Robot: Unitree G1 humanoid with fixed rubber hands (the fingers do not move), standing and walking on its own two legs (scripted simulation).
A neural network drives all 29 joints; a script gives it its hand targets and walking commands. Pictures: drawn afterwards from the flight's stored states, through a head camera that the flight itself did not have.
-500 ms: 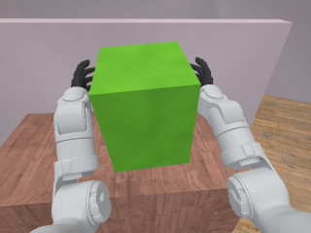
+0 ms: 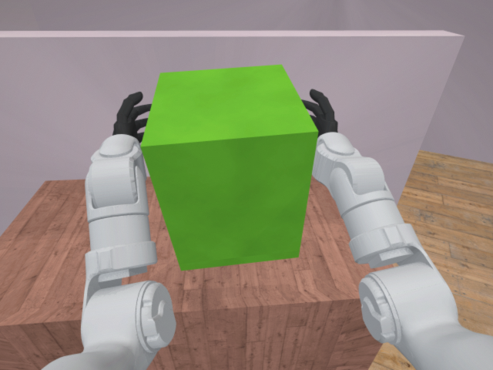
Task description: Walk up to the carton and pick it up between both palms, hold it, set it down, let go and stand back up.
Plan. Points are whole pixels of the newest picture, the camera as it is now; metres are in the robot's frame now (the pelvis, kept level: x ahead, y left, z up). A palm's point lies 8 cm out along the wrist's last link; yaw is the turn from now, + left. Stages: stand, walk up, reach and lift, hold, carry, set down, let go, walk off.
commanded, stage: hold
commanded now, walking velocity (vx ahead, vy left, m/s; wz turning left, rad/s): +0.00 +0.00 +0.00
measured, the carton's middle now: (231, 167) +0.38 +0.01 +0.21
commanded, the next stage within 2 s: none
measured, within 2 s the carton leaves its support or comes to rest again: neither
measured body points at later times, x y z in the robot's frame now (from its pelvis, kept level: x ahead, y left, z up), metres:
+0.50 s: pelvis +0.00 +0.00 +0.00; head -0.08 +0.02 +0.44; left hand +0.38 +0.17 +0.27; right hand +0.38 -0.13 +0.27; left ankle +0.01 +0.14 -0.75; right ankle +0.02 -0.12 -0.75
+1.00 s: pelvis +0.00 +0.00 +0.00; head -0.08 +0.02 +0.44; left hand +0.38 +0.16 +0.27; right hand +0.38 -0.13 +0.27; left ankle +0.01 +0.14 -0.75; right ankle +0.02 -0.12 -0.75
